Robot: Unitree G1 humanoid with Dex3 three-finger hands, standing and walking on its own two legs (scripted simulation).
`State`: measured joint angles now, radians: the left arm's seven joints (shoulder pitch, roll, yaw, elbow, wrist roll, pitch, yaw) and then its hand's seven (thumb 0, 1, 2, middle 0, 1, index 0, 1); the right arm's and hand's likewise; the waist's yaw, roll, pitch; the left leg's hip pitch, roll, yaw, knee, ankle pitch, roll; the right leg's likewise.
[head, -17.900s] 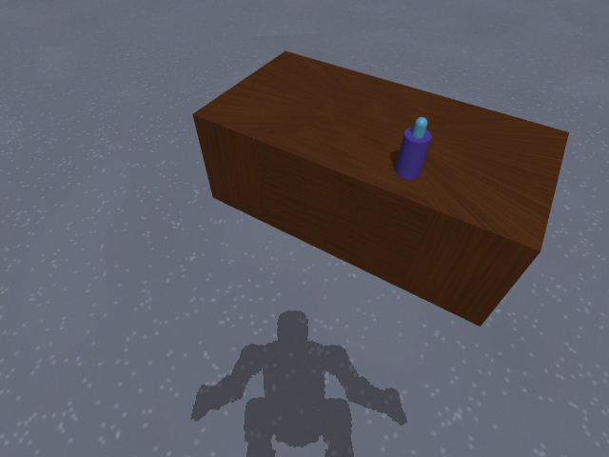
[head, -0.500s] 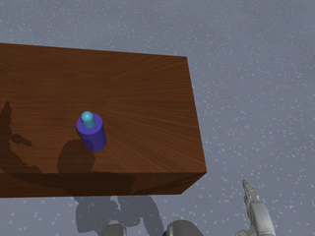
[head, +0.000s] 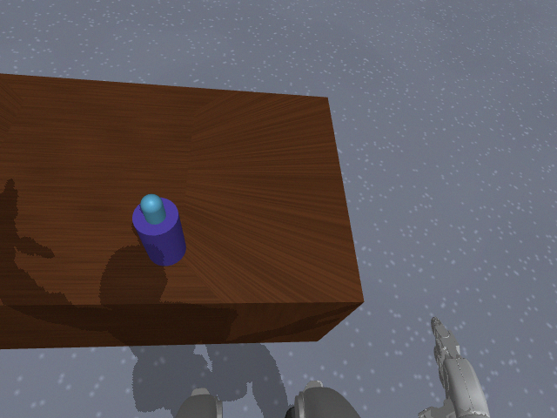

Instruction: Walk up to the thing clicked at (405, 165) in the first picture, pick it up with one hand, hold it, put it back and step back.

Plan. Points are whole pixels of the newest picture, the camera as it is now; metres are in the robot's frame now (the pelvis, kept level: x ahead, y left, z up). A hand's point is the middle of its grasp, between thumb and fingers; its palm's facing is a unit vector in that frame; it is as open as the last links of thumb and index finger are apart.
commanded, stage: go down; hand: left
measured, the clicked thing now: (159, 226) +0.47 +0.19 -0.16
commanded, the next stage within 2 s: approach in 1.18 s
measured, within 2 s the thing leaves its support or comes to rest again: neither
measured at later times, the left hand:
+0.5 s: hand out of the picture +0.40 +0.37 +0.09, palm faces +0.20 -0.98 +0.00, open 17.6 cm
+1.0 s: hand out of the picture +0.39 +0.37 +0.09, palm faces +0.20 -0.98 +0.01, open 17.6 cm
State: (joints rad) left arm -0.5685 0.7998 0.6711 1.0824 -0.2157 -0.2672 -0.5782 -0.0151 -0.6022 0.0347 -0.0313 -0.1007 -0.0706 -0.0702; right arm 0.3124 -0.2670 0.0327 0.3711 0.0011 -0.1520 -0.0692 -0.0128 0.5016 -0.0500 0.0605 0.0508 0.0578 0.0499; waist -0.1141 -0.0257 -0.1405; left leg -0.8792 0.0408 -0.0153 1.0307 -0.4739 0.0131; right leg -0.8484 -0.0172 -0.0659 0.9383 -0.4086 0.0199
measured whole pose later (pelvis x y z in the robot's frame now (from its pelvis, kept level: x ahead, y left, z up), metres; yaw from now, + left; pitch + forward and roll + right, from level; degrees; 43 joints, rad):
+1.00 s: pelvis +0.00 +0.00 +0.00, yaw +0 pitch +18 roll -3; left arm -0.58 0.80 0.66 1.08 -0.21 -0.27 -0.57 -0.02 -0.60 0.03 -0.03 -0.11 -0.07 -0.08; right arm 0.30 -0.27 0.02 0.37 0.00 -0.16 -0.07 -0.01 0.50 -0.05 0.06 0.05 0.06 0.05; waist -0.11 -0.03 -0.14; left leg -0.86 0.04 -0.02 1.02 -0.47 0.01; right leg -0.83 -0.02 -0.07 0.93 -0.41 0.02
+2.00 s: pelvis -0.05 -0.01 -0.11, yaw -2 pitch +30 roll -6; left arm -0.69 0.71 0.64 1.24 -0.12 -0.61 -0.36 -0.02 -0.60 0.02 -0.03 -0.12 -0.08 -0.09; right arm 0.38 -0.32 -0.06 -0.12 -0.08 -0.16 0.03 -0.01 0.51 -0.05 0.06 0.05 0.06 0.05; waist -0.33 -0.08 -0.14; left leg -1.47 0.06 -0.07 1.52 -0.58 0.00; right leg -1.43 -0.01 -0.09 1.42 -0.51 0.00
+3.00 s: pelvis -0.04 -0.01 -0.12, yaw -2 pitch +31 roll -5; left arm -0.65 0.49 0.48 1.13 -0.04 -0.66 -0.02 -0.02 -0.60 0.04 -0.31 -0.24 -0.36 -0.20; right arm 0.44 -0.29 -0.08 -0.28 -0.07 -0.03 0.10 -0.01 0.52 -0.04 0.06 0.05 0.06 0.05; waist -0.32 -0.04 -0.18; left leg -1.50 0.05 -0.05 1.58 -0.62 0.01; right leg -1.48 -0.01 -0.08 1.49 -0.56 0.01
